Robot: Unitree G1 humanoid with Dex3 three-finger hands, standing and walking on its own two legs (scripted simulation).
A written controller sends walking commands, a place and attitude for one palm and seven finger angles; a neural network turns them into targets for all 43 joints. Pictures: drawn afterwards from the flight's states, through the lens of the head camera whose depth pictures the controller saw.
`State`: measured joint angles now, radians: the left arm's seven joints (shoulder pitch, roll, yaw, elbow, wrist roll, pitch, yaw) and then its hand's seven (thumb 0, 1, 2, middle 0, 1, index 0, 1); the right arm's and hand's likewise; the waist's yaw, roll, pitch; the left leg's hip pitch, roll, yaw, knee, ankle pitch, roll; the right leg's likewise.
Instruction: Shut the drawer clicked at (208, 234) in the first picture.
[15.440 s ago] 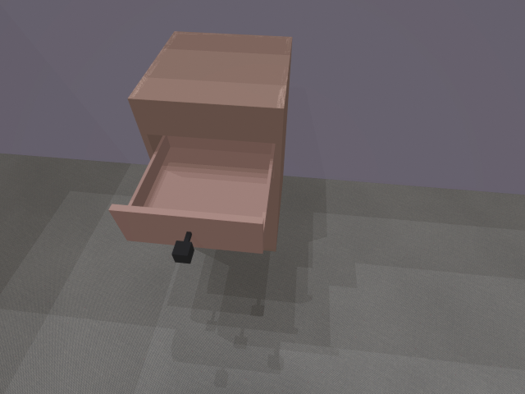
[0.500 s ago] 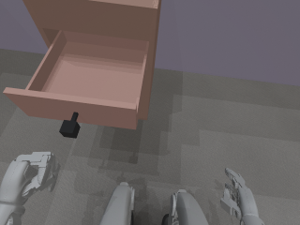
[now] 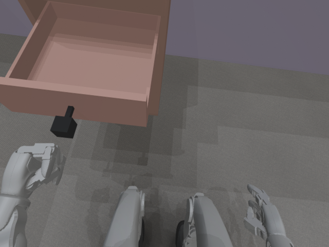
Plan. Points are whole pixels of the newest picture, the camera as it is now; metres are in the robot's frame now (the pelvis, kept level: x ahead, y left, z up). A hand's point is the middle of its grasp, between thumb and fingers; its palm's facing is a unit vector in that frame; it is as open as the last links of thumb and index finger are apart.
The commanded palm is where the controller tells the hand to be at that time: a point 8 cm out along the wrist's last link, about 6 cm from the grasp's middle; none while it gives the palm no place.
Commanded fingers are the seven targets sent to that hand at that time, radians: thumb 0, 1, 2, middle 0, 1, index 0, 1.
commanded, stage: bring the fist close to the handle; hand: left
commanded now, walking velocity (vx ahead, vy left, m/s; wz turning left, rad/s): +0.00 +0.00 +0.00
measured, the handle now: (66, 120) +0.40 +0.28 -0.03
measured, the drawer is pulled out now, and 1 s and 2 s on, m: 0.29 0.29 0.18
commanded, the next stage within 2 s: push the drawer shut in 0.80 s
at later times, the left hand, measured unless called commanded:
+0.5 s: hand (76, 155) +0.31 +0.23 -0.03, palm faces -0.04 -1.00 -0.08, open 3.2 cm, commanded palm +0.29 +0.28 -0.02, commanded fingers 0.00 0.90 0.90 -1.40 -1.60 -1.40 -1.60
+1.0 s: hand (74, 153) +0.31 +0.24 -0.03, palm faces -0.04 -1.00 -0.08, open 3.2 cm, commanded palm +0.31 +0.28 -0.02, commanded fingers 0.00 0.90 0.90 -1.40 -1.60 -1.40 -1.60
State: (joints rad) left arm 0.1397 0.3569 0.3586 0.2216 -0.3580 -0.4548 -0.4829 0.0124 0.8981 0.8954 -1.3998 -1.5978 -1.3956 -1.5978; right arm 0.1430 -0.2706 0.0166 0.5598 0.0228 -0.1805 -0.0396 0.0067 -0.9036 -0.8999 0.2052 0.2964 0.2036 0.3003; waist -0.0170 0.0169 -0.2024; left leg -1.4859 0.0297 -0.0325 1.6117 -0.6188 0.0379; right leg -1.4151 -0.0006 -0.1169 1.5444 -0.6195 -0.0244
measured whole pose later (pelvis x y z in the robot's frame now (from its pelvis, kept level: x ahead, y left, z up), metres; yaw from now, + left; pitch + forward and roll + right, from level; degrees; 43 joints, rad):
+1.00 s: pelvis +0.00 -0.01 -0.03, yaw -1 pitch +32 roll -5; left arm -0.02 0.39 0.39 0.31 -0.33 -0.45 -0.46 0.01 0.89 0.89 -1.40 -1.60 -1.40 -1.60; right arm 0.12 -0.29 0.02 0.54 0.03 -0.10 -0.04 0.00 -0.90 -0.90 0.20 0.30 0.20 0.30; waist -0.03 0.02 -0.20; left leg -1.64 0.05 -0.04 1.73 -0.65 0.03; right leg -1.58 0.01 -0.12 1.67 -0.65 -0.04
